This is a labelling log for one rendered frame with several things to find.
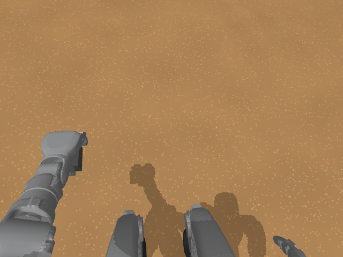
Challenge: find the small box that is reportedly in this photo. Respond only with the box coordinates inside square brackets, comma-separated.
[71, 147, 83, 171]

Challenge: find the right robot hand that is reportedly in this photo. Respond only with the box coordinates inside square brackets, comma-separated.
[273, 236, 306, 257]

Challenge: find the left robot hand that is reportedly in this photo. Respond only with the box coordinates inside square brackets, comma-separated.
[41, 131, 88, 176]

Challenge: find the left robot arm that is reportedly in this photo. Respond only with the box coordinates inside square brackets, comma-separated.
[0, 154, 71, 257]

